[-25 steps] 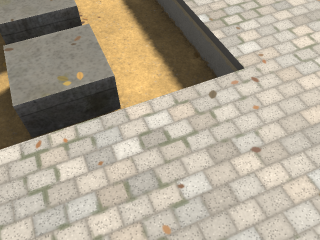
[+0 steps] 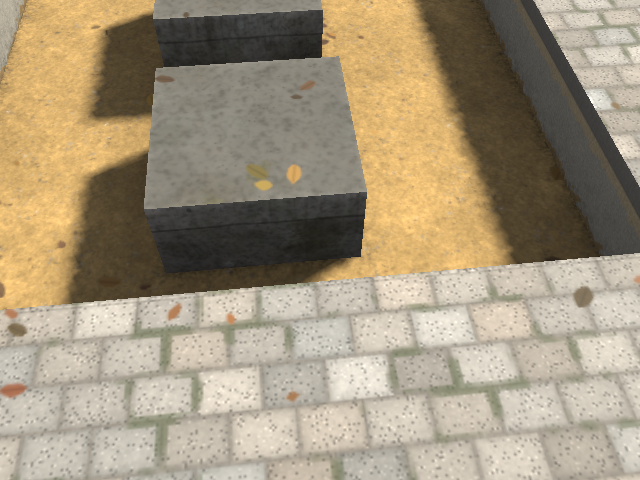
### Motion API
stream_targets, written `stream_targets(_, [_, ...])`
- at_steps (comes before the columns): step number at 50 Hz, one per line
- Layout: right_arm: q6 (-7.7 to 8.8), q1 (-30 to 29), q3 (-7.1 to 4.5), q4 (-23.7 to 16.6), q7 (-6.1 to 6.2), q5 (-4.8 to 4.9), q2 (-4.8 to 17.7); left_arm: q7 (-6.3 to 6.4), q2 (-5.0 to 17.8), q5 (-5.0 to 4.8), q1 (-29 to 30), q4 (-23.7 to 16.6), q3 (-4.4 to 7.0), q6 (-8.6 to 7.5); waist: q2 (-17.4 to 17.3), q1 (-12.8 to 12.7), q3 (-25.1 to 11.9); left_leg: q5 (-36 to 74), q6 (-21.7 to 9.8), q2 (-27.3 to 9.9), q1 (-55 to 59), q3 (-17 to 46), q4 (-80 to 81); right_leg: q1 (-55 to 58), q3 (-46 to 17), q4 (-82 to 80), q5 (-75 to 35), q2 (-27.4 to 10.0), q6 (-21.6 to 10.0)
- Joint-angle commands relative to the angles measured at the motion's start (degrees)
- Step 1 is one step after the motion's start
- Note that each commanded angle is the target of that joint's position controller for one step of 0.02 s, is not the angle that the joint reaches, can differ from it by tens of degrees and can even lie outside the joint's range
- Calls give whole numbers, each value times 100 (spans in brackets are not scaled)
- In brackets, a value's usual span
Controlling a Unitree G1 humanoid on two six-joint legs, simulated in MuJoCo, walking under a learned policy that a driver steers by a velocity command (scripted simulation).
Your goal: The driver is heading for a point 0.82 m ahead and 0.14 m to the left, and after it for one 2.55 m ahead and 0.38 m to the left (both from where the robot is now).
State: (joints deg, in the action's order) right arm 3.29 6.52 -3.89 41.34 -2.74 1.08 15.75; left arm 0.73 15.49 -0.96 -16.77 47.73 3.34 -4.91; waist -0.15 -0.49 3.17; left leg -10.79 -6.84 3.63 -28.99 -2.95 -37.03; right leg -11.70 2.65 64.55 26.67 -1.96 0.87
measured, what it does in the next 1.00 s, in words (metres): walks ahead, turning left: right foot, then left foot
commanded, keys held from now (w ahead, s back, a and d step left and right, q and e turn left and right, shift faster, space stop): w+q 0.68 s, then w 0.04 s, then no key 0.20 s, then e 0.08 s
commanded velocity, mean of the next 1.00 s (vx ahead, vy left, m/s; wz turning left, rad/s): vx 0.44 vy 0.00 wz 0.49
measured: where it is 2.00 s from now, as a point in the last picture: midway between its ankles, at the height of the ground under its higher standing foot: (285, 322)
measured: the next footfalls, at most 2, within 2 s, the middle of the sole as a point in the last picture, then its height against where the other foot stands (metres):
right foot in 0.40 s outside the picture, level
left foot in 0.88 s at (214, 426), level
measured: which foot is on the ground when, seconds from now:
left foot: down 0.00-0.40, up 0.42-0.86, down 0.88-1.00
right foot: up 0.00-0.38, down 0.40-0.88, up 0.90-1.00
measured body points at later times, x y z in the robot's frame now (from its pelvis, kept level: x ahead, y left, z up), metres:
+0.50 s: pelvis +0.28 -0.02 +0.01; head +0.30 -0.02 +0.46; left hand +0.39 +0.28 -0.06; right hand +0.43 -0.27 -0.10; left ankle +0.13 +0.06 -0.63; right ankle +0.38 -0.11 -0.71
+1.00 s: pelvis +0.45 +0.10 +0.01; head +0.48 +0.14 +0.46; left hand +0.37 +0.38 -0.13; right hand +0.74 -0.01 -0.08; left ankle +0.50 +0.23 -0.72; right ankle +0.44 -0.09 -0.63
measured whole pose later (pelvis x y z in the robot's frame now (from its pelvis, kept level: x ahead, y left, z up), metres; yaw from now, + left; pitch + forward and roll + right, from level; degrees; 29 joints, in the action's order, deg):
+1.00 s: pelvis +0.45 +0.10 +0.01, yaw +29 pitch +2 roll -1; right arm 1.4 6.3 -1.6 37.2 -2.2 -0.8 13.1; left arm 0.2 17.1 -1.3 -15.6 47.9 2.9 -1.3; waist 1.0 -2.2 3.6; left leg -7.5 -2.9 1.2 -26.4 -0.5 -32.3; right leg -21.6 -0.9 65.5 34.0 -3.1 2.6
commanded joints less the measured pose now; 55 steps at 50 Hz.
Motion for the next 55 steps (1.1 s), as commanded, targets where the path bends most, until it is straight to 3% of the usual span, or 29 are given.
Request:
stream_targets(1, [93, 1191, -257, -137, 66, -5, 841, -72, 676, -109, 542, -913, 63, -459, 44, 447, -1185, 321, -1314, -1811, 3726, 3347, 1977, -3381, -897, 1211, -381, -177, -225])
stream_targets(2, [103, 823, -190, -228, 80, 3, 605, -14, 745, 66, 594, -869, 117, -416, 131, 237, -935, 871, -1152, -1581, 3001, 2821, 2034, -3000, -844, 679, -582, -370, -191])
stream_targets(3, [100, 640, -156, -340, 104, -56, 552, -14, 764, 124, 473, -870, 151, -338, 9, 54, -778, 1229, -1134, -1440, 2461, 2585, 2171, -2630, -850, 462, -722, -456, -145])
stream_targets(7, [126, 739, -230, -372, 208, -44, 813, 12, 512, 207, 572, -1005, 105, -121, -69, -57, -525, 2107, -1124, -1166, 1586, 1979, 2403, -2409, -600, -619, -1264, -407, 189])
stream_targets(11, [13, 1087, -237, -272, 318, 52, 829, -23, 283, 193, 1395, -1203, 8, -120, -383, 278, -470, 1792, -700, -690, 1293, 1537, 2069, -2022, -457, -2380, -2886, -39, 250])
stream_targets(15, [-72, 1401, -231, -206, 343, 69, 840, -141, 431, 89, 1898, -1393, 49, -193, -546, 488, -474, 1071, -599, -875, 1583, 2138, 1667, -1744, -547, -3227, -2964, 231, 181])
stream_targets(18, [-126, 1360, -221, -253, 385, 48, 802, -184, 665, 57, 1674, -1396, 178, -305, -753, 280, -528, 955, -512, -1028, 2039, 2759, 1158, -1400, -624, -3617, -2290, 316, -61])
stream_targets(19, [-150, 1218, -198, -326, 399, 46, 743, -173, 708, 66, 1282, -1312, 226, -338, -801, 26, -641, 1051, -406, -915, 2013, 2772, 858, -861, -531, -3919, -2394, 332, -200])
stream_targets(20, [-134, 1104, -125, -421, 395, 14, 537, -142, 906, 150, 675, -1232, 310, -370, -663, -305, -1102, 1099, -195, -651, 1696, 2529, -12, 241, -833, -3889, -2532, -85, -463])
stream_targets(21, [-122, 1186, 5, -587, 405, -98, 192, -92, 1292, 221, -251, -1159, 399, -354, 173, -572, -1922, -178, 98, -175, 853, 1850, -1761, 1780, -1979, -3820, -2547, -1202, -844])
stream_targets(22, [-71, 2142, 48, -709, 395, 103, 97, -146, 1556, 203, -542, -942, 460, -267, 2292, -79, -2409, -2541, 364, 330, -1079, 1429, -3279, 3062, -4754, -4403, -1065, -2346, -1805])
stream_targets(23, [-76, 2031, -85, -494, 403, 156, 739, -140, 873, 52, -282, -1125, 316, -227, 1338, -242, -1762, -2177, 483, -182, -1733, 1487, -3977, 2682, -4733, -4607, 208, -2259, -1637])
stream_targets(24, [-124, 1322, -154, -584, 390, 93, 946, -102, 601, 42, -121, -1142, 236, -161, 735, -441, -1042, -1604, 548, -340, -1918, 1280, -4160, 2011, -3722, -4641, 170, -1971, -1373])
stream_targets(25, [-156, 1057, -157, -669, 388, 35, 845, -83, 571, 100, 121, -1160, 191, -103, 323, -323, -678, -1201, 587, -515, -1742, 1141, -4066, 1303, -3040, -4741, -424, -1706, -1242])
stream_targets(27, [-196, 1012, -167, -753, 324, 43, 642, -51, 449, 173, 333, -1082, 138, -89, 499, -79, -307, -767, 575, -803, -1369, 1109, -3654, 474, -2094, -5009, -1166, -1295, -1133])
stream_targets(29, [-262, 1085, -134, -747, 299, 54, 439, -70, 453, 151, 321, -934, 157, -138, 654, 0, -297, -673, 623, -859, -1170, 924, -3391, 228, -1506, -5185, -1750, -1181, -1197])
stream_targets(32, [-307, 717, -60, -876, 299, 7, 317, -63, 711, 165, 251, -739, 254, -167, 451, -44, -218, -280, 728, -966, -1378, 882, -2696, 320, -1006, -5352, -2409, -1343, -1320])
stream_targets(38, [-174, -47, 89, -962, 124, -40, 89, -64, 915, 64, 154, -478, 280, 15, 350, -267, -16, 873, 597, -759, -709, 429, -573, 379, 32, -5081, -3581, -1137, -1085])
stream_targets(41, [-128, -210, 46, -1049, 42, -60, 186, -54, 1079, -48, -48, -318, 297, 150, 559, -288, -188, 634, 488, -477, -121, 186, 57, 673, 83, -4595, -4492, -1261, -944])
stream_targets(43, [-127, 593, -106, -798, 41, -118, 421, -28, 1115, -131, 99, -283, 289, 236, 578, 222, -608, 967, 268, -182, 989, 44, 772, 811, 244, -3660, -5135, -1090, -672])
stream_targets(44, [-128, 1138, -233, -612, 95, -140, 709, -9, 934, -84, -33, -257, 226, 233, 357, 465, -923, 1850, 138, -144, 1987, 80, 983, 446, 484, -2736, -4852, -823, -421])
stream_targets(45, [-152, 1731, -337, -589, 217, -235, 1239, -15, 553, 166, -140, -424, 82, 179, -615, 617, -1633, 4481, -327, -1434, 3497, 1595, 610, -756, 658, -817, -2232, -404, -38])
stream_targets(46, [-136, 1490, -214, -686, 185, -308, 1354, -112, 228, 143, -1074, -353, -89, 117, -1513, 105, -2631, 5361, -1579, -2906, 4517, 3636, 757, -1914, -203, 846, 1560, 187, 204])
stream_targets(47, [-179, 1468, -164, -679, 105, -207, 929, -137, 812, -33, -878, -127, 58, 177, -800, 478, -2810, 4180, -1491, -2652, 3974, 3260, 1087, -1873, -841, 1106, 1343, -15, 197])
stream_targets(48, [-178, 1147, -78, -595, 63, -175, 713, -117, 825, -140, -421, -270, 76, 261, -694, 382, -1939, 3517, -1234, -2366, 3421, 2559, 1220, -2255, -702, 1065, 1206, -140, 172])
stream_targets(49, [-150, 813, -6, -519, 45, -157, 511, -21, 697, -85, -163, -270, 53, 356, -293, 246, -1436, 2862, -948, -2087, 2712, 2142, 1393, -2237, -687, 673, 871, -306, 163])
stream_targets(50, [-115, 491, 63, -495, 29, -184, 321, 67, 682, -22, -112, -243, 76, 472, -347, 86, -1082, 2495, -775, -1887, 1994, 1757, 1605, -1926, -741, 301, 560, -401, 194])
stream_targets(52, [-25, 141, 68, -362, 6, -343, 251, 156, 558, 0, -593, -59, 107, 673, -656, -236, -937, 2172, -712, -1686, 1036, 1248, 2012, -1036, -721, 15, -71, -332, 302])
stream_targets(55, [36, -113, 27, -231, 104, -346, 287, 248, 503, 27, -445, -184, 124, 786, -704, -290, -802, 1484, -696, -1705, 939, 956, 2183, -979, -726, -717, -394, -334, 282])
Velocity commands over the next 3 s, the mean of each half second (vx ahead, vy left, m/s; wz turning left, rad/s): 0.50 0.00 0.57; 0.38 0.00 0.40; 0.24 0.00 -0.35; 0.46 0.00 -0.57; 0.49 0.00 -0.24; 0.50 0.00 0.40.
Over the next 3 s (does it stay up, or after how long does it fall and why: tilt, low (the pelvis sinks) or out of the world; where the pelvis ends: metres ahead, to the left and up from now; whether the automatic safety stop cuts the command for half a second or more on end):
stays up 1.41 0.19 0.01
